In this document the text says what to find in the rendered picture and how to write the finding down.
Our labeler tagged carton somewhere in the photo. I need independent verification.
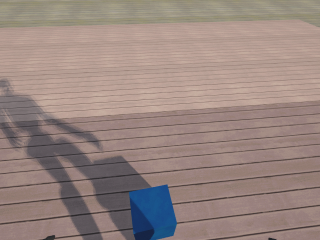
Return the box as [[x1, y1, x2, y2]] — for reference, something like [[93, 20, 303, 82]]
[[129, 184, 177, 240]]

